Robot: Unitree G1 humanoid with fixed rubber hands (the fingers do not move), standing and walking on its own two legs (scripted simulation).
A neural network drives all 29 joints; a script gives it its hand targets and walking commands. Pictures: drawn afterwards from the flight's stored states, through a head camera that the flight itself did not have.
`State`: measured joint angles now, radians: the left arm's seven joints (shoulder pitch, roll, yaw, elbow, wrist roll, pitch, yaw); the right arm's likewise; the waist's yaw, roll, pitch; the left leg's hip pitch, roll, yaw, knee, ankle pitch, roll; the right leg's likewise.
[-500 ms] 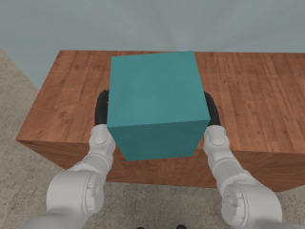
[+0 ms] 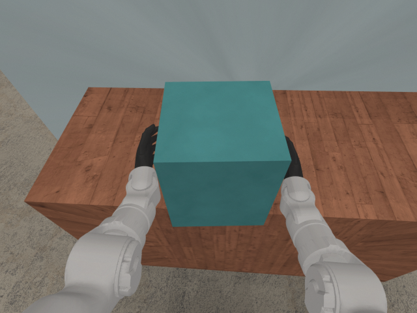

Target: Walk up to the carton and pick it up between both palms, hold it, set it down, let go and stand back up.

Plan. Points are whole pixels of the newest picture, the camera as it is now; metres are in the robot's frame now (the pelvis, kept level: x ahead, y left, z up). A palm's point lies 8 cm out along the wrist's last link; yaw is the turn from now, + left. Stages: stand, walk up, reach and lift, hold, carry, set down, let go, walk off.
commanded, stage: reach and lift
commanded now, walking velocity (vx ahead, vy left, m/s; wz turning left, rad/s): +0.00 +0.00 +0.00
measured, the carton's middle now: (217, 158) +0.43 +0.00 +0.03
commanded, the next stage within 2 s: none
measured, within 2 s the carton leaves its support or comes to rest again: neither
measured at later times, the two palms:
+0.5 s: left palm (107, 142) +0.38 +0.18 +0.16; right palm (292, 153) +0.36 -0.12 +0.14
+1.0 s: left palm (96, 148) +0.36 +0.19 +0.17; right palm (288, 154) +0.35 -0.11 +0.14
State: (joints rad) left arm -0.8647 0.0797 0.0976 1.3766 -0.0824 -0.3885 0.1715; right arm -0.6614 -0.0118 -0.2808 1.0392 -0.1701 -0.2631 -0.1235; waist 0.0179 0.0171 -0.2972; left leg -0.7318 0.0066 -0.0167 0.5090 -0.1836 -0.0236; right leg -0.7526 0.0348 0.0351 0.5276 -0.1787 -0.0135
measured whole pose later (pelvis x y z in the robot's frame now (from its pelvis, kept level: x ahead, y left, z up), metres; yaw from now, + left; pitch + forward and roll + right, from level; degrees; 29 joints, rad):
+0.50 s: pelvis -0.02 +0.02 +0.01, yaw +0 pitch +7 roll -1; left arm -0.82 0.08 0.12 1.06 -0.08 0.03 0.17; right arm -0.64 -0.01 -0.22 0.86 -0.07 0.05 -0.13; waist 0.02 0.01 -0.25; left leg -0.43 0.01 -0.02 0.51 -0.20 0.00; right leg -0.40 0.03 0.04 0.43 -0.14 0.00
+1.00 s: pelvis -0.04 +0.02 +0.01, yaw +0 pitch +0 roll -1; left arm -0.88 0.08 0.20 0.99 0.04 0.25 0.19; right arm -0.80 -0.02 -0.31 1.01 -0.07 0.14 -0.08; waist 0.02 0.01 -0.11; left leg -0.31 0.01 -0.02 0.49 -0.18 0.00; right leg -0.28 0.03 0.04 0.40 -0.12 0.00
